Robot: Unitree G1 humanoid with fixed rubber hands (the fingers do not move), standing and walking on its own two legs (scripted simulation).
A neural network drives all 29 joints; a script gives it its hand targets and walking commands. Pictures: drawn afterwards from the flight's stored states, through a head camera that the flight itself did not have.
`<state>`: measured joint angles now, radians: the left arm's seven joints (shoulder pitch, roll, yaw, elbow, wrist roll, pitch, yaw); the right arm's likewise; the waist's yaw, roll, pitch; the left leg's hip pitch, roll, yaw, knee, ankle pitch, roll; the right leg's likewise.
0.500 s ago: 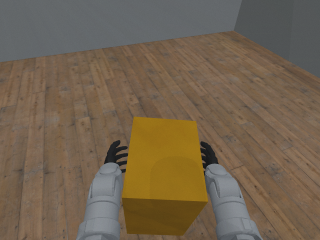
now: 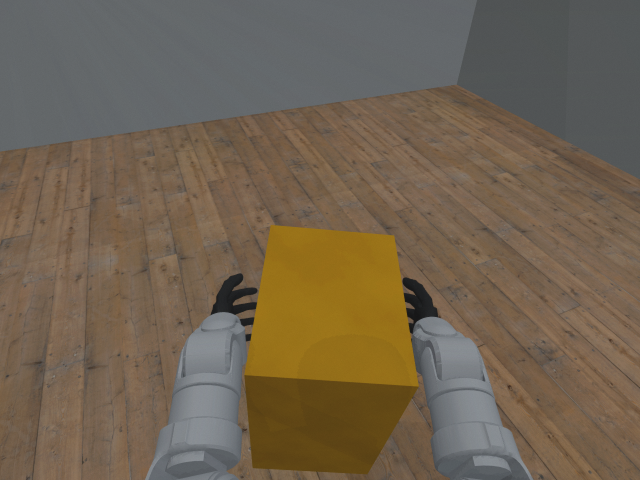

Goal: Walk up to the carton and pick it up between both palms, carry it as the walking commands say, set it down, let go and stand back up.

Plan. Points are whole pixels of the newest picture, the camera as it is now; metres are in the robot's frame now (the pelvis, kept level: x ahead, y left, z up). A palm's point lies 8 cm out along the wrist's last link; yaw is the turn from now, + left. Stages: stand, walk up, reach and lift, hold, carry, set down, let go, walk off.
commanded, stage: reach and lift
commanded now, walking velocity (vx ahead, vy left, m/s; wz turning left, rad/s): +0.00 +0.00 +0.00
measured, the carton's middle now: (321, 355) +0.31 +0.01 -0.01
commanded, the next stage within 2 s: hold in 0.72 s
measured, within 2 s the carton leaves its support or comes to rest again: neither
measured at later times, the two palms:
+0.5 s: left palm (228, 326) +0.32 +0.13 +0.05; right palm (427, 331) +0.31 -0.13 +0.05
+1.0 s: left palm (227, 339) +0.30 +0.13 +0.05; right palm (432, 344) +0.29 -0.13 +0.05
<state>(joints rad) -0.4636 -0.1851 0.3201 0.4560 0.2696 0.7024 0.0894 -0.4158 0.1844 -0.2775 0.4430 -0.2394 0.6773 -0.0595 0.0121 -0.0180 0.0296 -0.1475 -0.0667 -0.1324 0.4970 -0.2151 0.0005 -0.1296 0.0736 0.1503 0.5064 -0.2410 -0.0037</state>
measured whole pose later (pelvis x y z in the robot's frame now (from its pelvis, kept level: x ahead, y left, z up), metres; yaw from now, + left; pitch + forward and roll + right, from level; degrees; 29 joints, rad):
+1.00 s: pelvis +0.00 +0.00 +0.00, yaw +0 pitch -9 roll +0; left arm -0.37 -0.18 0.25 0.40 0.26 0.75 0.09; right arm -0.33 0.17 -0.20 0.38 -0.23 0.73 -0.05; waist -0.01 -0.02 0.01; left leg -0.11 -0.07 -0.13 0.49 -0.22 0.00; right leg -0.09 0.07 0.14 0.50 -0.24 0.00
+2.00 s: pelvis +0.01 +0.00 +0.00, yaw +0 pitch -8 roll +0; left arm -0.34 -0.17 0.20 0.36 0.25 0.76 0.09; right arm -0.28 0.16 -0.16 0.32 -0.22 0.75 -0.06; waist 0.00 -0.02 0.01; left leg -0.11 -0.07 -0.12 0.49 -0.22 0.01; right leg -0.09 0.06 0.14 0.49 -0.24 0.00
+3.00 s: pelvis -0.07 -0.02 +0.00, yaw +22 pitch +4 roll +0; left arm -0.45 -0.22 0.25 -0.04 0.05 1.00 0.22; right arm -0.38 0.19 -0.21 -0.10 -0.03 1.02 -0.21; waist -0.02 0.00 0.00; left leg -0.60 -0.04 0.02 0.77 -0.34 0.00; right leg -0.28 -0.05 -0.13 0.56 -0.34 -0.01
